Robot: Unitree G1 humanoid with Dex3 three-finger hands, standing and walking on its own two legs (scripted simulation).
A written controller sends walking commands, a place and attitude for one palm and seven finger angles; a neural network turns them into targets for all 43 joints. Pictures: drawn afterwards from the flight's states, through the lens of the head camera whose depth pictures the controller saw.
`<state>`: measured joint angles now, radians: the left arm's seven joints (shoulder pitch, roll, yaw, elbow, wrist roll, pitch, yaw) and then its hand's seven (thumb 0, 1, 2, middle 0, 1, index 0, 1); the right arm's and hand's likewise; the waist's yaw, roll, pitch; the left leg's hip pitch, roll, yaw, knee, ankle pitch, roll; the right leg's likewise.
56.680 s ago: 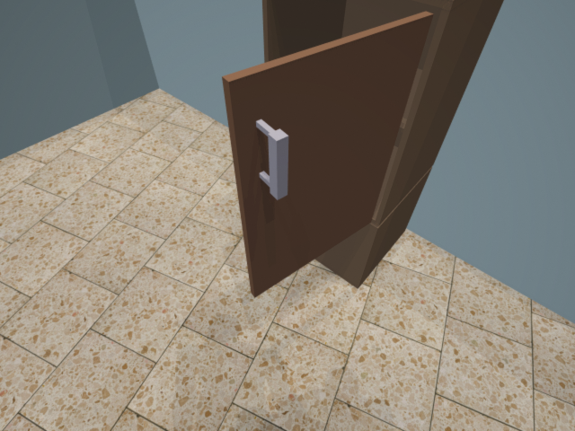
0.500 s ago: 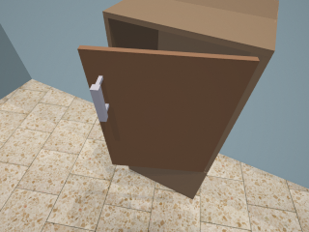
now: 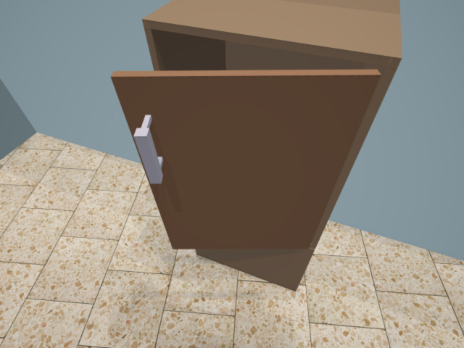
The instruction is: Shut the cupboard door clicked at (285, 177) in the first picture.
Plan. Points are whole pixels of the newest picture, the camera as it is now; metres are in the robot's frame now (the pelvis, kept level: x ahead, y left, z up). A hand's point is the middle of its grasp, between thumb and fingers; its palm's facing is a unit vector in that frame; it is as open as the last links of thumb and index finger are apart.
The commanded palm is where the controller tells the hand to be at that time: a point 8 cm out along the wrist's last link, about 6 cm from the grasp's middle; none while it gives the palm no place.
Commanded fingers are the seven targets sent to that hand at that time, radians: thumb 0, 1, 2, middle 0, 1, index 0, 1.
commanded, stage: come to a stop and stand still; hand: left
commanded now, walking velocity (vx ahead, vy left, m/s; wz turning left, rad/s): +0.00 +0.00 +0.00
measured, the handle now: (152, 150) +0.43 +0.18 +0.11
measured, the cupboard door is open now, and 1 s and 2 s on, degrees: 21 21 21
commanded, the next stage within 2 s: look again from close up in 0.60 s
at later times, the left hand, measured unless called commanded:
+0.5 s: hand out of the picture -0.01 +0.18 -0.18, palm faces +0.04 -0.99 -0.14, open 7.4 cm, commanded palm none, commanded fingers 0.00 0.90 0.90 -0.20 -0.30 -0.20 -0.30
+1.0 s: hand out of the picture +0.01 +0.20 -0.18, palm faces +0.03 -0.98 -0.18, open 7.4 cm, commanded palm none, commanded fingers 0.00 0.90 0.90 -0.20 -0.30 -0.20 -0.30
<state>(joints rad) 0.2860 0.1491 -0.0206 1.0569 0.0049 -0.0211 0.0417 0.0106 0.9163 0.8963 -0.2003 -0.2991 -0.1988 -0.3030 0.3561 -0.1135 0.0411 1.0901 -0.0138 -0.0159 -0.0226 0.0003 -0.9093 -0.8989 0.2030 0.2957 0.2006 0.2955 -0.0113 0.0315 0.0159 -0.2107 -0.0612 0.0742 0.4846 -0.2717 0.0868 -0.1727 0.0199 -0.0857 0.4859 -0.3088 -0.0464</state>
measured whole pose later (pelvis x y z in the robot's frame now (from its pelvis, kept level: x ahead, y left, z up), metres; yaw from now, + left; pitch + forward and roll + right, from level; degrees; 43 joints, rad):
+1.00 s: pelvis +0.01 +0.03 +0.00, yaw +0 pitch -1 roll +0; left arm 0.27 0.15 -0.01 1.11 0.01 0.00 0.04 0.01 0.91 0.90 -0.20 -0.30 -0.20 -0.30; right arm 0.28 -0.14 0.02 1.14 -0.01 -0.03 -0.05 0.00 -0.91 -0.90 0.20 0.30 0.20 0.30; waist 0.01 -0.01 0.05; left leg -0.14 -0.12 0.08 0.39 -0.24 0.14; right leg -0.12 -0.03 -0.08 0.44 -0.31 0.01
